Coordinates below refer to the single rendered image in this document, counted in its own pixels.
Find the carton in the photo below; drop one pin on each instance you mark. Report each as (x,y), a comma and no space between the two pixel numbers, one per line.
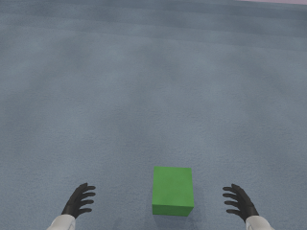
(172,191)

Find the left robot forearm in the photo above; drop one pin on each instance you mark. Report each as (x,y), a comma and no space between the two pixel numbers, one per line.
(63,222)

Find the robot right hand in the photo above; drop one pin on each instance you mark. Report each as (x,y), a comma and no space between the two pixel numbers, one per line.
(244,204)

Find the right robot forearm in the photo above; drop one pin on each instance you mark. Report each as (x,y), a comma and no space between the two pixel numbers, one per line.
(257,223)

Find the robot left hand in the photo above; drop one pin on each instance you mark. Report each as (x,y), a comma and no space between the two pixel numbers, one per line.
(74,203)

